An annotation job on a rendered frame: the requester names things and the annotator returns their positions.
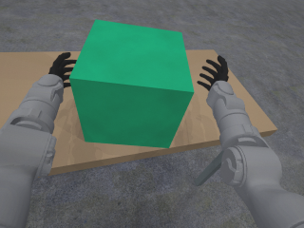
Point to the carton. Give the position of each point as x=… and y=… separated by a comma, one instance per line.
x=131, y=84

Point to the right robot hand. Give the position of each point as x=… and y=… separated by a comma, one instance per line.
x=220, y=75

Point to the robot right upper arm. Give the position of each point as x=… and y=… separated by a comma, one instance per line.
x=255, y=173

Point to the robot right forearm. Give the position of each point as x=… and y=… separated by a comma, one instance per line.
x=233, y=122

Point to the left robot hand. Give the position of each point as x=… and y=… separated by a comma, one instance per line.
x=58, y=67

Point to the robot left upper arm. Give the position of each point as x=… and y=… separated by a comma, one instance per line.
x=25, y=155

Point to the robot left forearm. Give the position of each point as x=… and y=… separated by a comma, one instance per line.
x=39, y=108

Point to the table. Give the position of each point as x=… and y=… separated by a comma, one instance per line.
x=198, y=127

